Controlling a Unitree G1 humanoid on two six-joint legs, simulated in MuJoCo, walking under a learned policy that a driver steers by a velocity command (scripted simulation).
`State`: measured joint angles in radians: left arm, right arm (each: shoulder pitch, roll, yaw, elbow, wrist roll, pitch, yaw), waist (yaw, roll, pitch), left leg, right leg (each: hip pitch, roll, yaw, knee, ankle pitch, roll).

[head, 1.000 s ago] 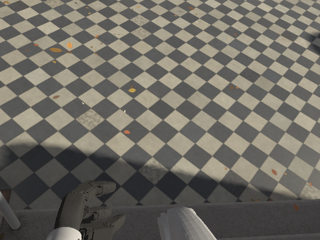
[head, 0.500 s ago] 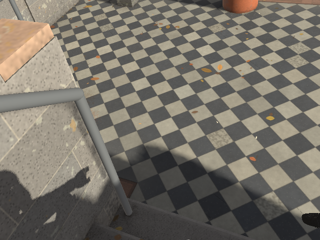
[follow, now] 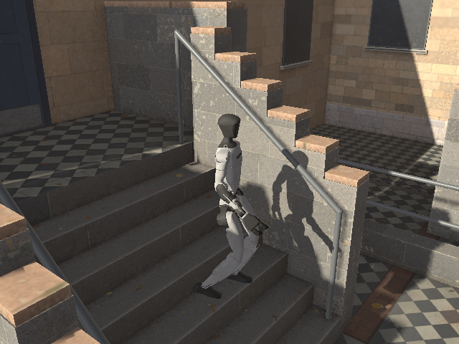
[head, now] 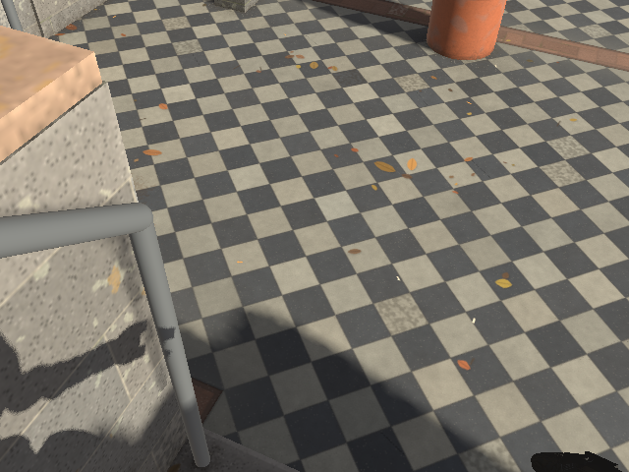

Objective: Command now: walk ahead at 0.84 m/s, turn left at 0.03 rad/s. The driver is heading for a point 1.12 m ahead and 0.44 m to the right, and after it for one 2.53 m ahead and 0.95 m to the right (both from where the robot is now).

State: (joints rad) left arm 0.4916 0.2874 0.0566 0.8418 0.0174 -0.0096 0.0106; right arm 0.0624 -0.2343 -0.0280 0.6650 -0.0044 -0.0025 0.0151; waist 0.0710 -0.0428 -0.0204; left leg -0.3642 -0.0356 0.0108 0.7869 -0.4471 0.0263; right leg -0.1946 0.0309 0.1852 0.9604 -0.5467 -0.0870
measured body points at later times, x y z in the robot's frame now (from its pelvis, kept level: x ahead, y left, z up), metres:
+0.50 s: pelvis +0.30 +0.04 -0.19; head +0.31 +0.04 +0.26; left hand +0.33 +0.29 -0.33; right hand +0.34 -0.21 -0.32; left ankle +0.31 +0.19 -0.74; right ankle +0.23 +0.00 -0.89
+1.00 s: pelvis +0.70 +0.02 -0.46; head +0.72 +0.02 -0.01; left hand +0.97 +0.12 -0.58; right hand +0.46 -0.11 -0.59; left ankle +0.54 +0.20 -1.07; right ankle +0.81 -0.14 -1.12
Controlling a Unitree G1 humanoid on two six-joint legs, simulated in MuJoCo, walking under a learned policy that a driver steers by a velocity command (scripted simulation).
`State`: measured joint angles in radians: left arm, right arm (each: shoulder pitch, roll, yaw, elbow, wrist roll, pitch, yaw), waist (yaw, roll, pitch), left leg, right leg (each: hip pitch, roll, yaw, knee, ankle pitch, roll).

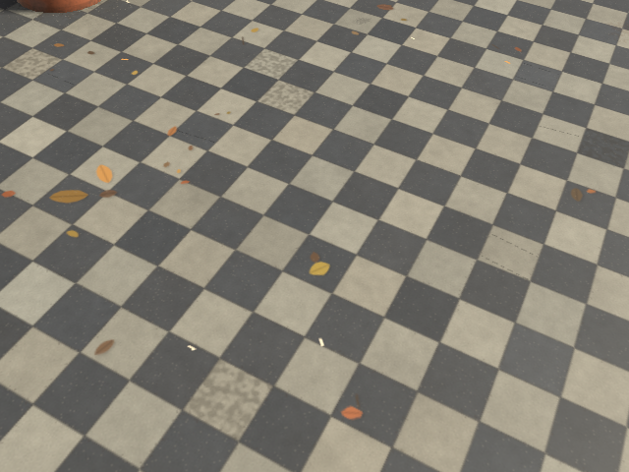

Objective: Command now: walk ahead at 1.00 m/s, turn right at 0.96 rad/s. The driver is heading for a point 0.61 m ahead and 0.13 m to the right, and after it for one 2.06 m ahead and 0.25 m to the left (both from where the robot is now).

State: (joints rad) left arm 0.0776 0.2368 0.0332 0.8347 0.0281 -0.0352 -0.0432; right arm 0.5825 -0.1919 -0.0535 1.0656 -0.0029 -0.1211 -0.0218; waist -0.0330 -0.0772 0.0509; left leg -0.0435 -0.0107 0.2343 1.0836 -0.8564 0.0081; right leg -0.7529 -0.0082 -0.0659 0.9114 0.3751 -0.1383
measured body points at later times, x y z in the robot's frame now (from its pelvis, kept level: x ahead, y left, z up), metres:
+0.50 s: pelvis +0.44 +0.02 -0.09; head +0.44 +0.04 +0.35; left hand +0.71 +0.17 -0.19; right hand +0.37 -0.22 -0.22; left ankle +0.51 +0.19 -0.80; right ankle +0.34 -0.02 -0.66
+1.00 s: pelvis +0.65 -0.12 -0.06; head +0.69 -0.16 +0.38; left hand +0.84 +0.08 -0.17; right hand +0.67 -0.42 -0.20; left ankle +0.72 -0.02 -0.71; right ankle +0.69 -0.23 -0.80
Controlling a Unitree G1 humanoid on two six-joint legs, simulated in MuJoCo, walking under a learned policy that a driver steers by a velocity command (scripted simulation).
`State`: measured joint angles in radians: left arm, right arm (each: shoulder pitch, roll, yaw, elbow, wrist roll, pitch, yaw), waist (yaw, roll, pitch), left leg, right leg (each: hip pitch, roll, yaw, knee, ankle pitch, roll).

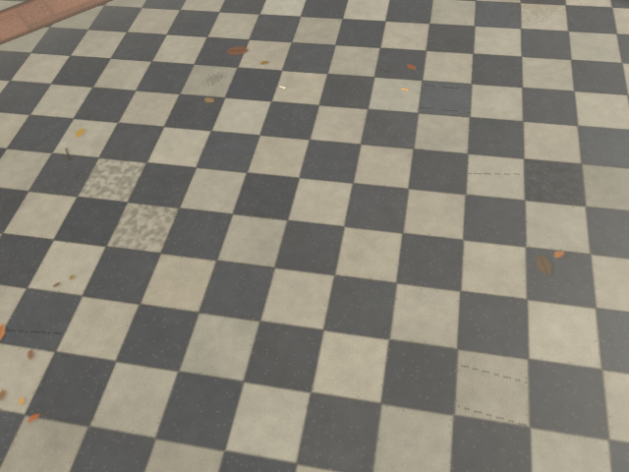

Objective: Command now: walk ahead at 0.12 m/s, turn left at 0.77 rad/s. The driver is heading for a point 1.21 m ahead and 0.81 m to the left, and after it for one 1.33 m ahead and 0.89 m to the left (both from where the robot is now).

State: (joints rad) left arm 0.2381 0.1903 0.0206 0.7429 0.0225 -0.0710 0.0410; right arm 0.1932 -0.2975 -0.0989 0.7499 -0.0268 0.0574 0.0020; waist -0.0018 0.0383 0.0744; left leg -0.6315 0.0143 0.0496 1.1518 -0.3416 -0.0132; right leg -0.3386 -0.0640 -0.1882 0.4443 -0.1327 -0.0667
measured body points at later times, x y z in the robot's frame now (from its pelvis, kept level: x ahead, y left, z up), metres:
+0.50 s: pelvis +0.03 +0.01 -0.01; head +0.07 +0.04 +0.44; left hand +0.05 +0.32 -0.11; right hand +0.27 -0.19 -0.11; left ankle +0.04 +0.12 -0.74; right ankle +0.12 -0.10 -0.70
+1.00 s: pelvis +0.02 -0.02 +0.00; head +0.05 +0.01 +0.44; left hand -0.13 +0.24 -0.11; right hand +0.34 -0.04 -0.10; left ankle -0.08 +0.03 -0.72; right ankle +0.12 -0.08 -0.74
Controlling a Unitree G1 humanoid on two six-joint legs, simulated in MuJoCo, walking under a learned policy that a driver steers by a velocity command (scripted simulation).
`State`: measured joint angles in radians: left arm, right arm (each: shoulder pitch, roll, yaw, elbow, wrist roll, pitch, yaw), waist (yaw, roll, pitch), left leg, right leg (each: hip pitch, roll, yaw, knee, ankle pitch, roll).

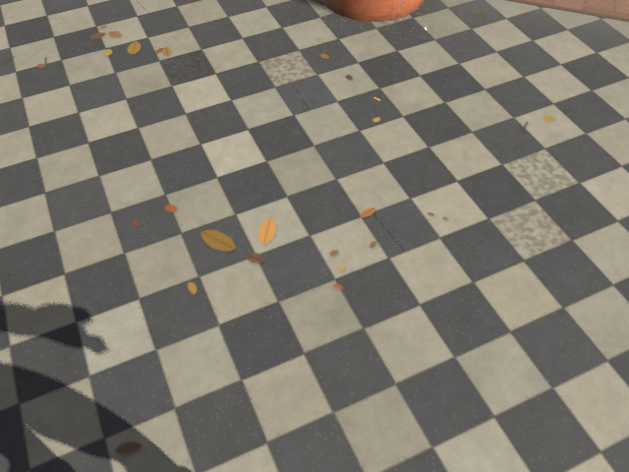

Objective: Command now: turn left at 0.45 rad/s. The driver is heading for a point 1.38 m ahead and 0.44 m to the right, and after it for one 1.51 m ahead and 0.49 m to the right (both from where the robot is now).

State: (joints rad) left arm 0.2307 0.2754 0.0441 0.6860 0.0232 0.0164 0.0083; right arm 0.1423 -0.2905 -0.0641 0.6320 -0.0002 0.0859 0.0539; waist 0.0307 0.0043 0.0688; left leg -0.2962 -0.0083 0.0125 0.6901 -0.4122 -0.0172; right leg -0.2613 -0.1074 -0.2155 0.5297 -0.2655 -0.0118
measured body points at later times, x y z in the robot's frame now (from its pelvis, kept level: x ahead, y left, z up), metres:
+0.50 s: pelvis -0.02 +0.01 +0.00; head -0.01 -0.01 +0.45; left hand +0.05 +0.26 -0.12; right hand +0.12 -0.22 -0.13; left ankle -0.02 +0.11 -0.74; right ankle -0.02 -0.10 -0.74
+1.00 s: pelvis -0.01 +0.00 +0.01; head -0.01 +0.00 +0.46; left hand -0.02 +0.26 -0.14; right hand +0.04 -0.25 -0.14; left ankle -0.03 +0.11 -0.71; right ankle -0.02 -0.10 -0.73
